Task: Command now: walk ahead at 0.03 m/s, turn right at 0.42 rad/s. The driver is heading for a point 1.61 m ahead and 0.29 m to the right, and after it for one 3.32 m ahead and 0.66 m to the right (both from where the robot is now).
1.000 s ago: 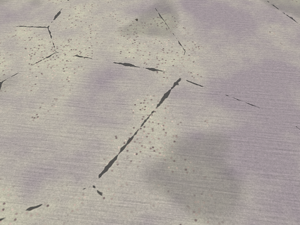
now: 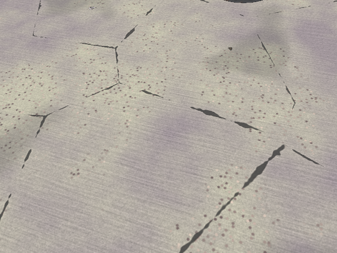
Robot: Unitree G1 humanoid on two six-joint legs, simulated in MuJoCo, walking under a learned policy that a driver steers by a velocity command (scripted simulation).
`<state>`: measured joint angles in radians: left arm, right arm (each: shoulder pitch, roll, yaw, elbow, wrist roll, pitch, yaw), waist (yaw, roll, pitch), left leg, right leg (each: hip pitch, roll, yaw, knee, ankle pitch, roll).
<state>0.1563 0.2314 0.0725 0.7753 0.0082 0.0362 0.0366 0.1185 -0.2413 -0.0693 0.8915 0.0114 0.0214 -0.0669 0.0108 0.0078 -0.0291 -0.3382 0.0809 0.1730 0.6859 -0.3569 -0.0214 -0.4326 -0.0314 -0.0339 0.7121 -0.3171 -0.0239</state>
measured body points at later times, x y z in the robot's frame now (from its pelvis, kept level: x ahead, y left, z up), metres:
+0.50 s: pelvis +0.05 -0.01 +0.02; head +0.08 -0.04 +0.47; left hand +0.26 +0.23 -0.06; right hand +0.17 -0.32 -0.08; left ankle +0.13 +0.14 -0.69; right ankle +0.04 -0.09 -0.72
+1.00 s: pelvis +0.09 -0.01 +0.01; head +0.10 -0.02 +0.46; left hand +0.32 +0.17 -0.08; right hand +0.12 -0.28 -0.10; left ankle +0.12 +0.12 -0.72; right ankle +0.02 -0.13 -0.72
